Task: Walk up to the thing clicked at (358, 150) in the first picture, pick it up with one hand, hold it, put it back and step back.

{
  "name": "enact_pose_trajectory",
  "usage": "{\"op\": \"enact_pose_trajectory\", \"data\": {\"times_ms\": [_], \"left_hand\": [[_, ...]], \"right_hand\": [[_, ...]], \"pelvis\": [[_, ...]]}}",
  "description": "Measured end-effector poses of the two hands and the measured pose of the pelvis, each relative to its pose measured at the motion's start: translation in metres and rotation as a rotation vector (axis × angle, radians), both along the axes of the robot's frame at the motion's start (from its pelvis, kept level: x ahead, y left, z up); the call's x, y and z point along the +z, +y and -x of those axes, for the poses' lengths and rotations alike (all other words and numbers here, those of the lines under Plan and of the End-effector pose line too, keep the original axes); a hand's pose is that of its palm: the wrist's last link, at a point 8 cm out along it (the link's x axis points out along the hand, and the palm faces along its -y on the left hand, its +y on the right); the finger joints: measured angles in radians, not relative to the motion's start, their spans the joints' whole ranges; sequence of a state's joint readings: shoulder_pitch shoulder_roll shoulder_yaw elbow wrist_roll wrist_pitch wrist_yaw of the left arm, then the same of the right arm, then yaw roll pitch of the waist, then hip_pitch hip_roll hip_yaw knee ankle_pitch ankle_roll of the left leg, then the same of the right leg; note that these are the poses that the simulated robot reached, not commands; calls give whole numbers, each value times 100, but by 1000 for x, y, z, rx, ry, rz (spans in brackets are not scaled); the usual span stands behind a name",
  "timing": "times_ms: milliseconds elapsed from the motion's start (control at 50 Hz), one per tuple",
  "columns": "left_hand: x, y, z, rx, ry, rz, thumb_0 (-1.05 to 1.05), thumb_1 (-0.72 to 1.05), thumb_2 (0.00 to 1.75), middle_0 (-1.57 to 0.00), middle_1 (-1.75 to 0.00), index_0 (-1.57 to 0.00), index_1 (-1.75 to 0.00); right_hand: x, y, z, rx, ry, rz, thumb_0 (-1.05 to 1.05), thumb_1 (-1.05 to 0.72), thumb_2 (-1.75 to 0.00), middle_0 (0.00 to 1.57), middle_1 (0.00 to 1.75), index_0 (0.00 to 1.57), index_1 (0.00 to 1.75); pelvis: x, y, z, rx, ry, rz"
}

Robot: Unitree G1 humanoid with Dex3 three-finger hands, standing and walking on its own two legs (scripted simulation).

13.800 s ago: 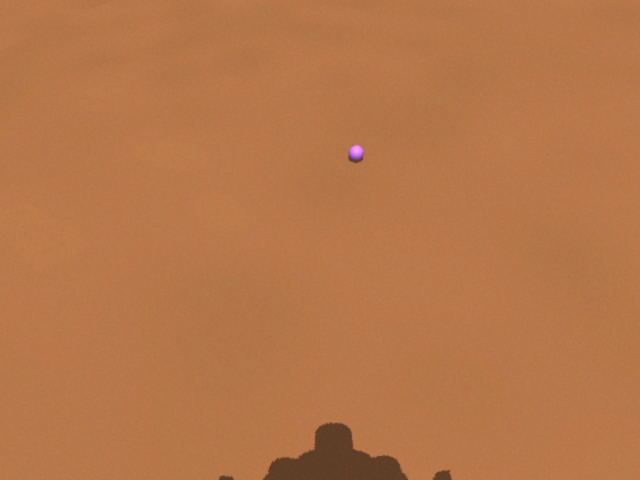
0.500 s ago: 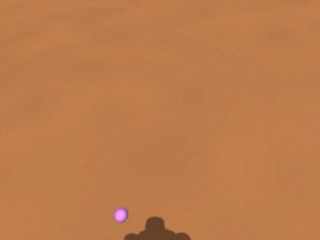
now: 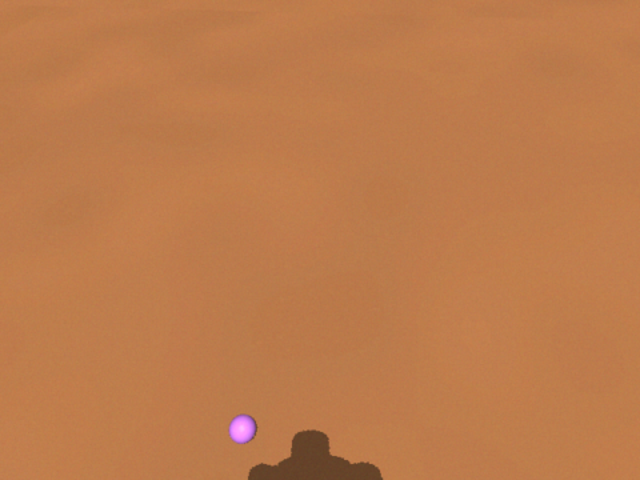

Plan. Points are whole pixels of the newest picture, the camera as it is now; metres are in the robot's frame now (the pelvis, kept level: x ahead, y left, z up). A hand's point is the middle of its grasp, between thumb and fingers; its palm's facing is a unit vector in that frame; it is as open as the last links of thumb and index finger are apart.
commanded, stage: stand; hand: left
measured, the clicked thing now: (242, 428) +0.42 +0.28 -0.74
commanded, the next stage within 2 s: walk up in 0.12 s
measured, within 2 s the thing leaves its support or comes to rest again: neither
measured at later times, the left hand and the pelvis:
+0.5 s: hand out of the picture +0.08 +0.33 -0.16, palm faces +0.01 -0.92 -0.39, open 7.3 cm; pelvis +0.00 +0.05 -0.01, yaw +0 degrees
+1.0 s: hand out of the picture +0.12 +0.31 -0.15, palm faces -0.03 -0.94 -0.34, open 7.3 cm; pelvis +0.02 +0.06 +0.00, yaw -1 degrees
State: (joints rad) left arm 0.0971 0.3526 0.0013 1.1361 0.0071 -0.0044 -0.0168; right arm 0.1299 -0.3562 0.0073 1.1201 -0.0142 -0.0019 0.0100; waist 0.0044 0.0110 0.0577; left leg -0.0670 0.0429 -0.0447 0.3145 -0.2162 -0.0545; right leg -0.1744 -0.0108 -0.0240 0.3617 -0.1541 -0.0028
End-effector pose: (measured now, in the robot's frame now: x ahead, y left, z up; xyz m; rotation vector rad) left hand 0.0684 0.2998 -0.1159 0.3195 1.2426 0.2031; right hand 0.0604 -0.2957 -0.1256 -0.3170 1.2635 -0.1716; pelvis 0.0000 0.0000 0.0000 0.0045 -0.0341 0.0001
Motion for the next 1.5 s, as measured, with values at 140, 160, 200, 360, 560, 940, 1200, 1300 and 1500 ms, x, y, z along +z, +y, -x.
{"op": "enact_pose_trajectory", "data": {"times_ms": [140,160,200,360,560,940,1200,1300,1500], "left_hand": [[1,0,-1,5,-8,-2,1,91,90,-20,-30,-21,-30],[1,1,-1,10,-15,-5,1,91,90,-20,-30,-21,-30],[2,4,0,17,-29,-12,1,91,90,-20,-30,-21,-30],[-4,46,0,27,-54,-38,1,90,90,-21,-30,-21,-30],[-10,70,-1,6,-6,-44,1,91,90,-20,-30,-21,-30],[0,52,-39,-26,-64,11,1,91,90,-20,-30,-21,-30],[0,53,-45,-38,-50,1,1,91,90,-20,-30,-21,-30],[0,53,-42,-39,-41,-2,1,91,90,-20,-30,-21,-30],[1,51,-35,-35,-35,-2,1,91,90,-20,-30,-21,-30]], "right_hand": [[0,0,-3,0,-7,-1,1,-91,-89,21,30,21,30],[0,-1,-3,-1,-5,0,1,-91,-89,21,30,21,30],[-1,-2,-4,-6,0,5,1,-91,-89,21,30,21,30],[0,17,6,11,28,42,1,-91,-89,21,30,20,30],[0,56,7,-18,3,10,1,-91,-89,21,30,21,30],[7,66,-40,-16,-96,-9,1,-91,-89,21,30,21,30],[11,52,-35,-43,-76,22,1,-91,-89,21,30,21,30],[8,54,-28,-48,-58,12,1,-91,-89,21,30,21,30],[4,59,-20,-46,-46,-8,1,-91,-89,21,30,21,30]], "pelvis": [[0,0,0,0,-1,2],[0,1,0,0,-1,4],[-2,5,1,-1,-1,9],[-10,39,8,20,6,10],[-9,56,3,-12,0,-2],[0,63,-20,-20,-4,2],[1,60,-23,-24,-1,3],[1,59,-22,-25,-3,4],[1,58,-19,-28,-6,3]]}}
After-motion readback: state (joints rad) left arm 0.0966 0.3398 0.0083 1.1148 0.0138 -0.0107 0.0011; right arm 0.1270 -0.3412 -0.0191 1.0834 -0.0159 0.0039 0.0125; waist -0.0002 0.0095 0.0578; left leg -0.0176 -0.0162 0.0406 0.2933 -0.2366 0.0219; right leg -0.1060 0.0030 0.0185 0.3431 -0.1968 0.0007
